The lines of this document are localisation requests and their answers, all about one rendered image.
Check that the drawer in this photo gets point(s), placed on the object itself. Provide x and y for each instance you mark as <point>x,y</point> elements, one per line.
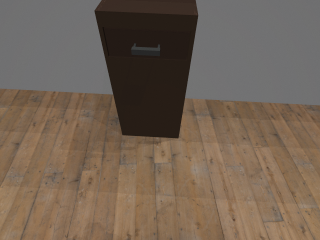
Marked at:
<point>173,43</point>

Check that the handle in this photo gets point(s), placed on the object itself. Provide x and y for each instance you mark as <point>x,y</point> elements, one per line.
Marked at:
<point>145,51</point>

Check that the cabinet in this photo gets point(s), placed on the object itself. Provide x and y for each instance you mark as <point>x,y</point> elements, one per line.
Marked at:
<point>149,93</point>

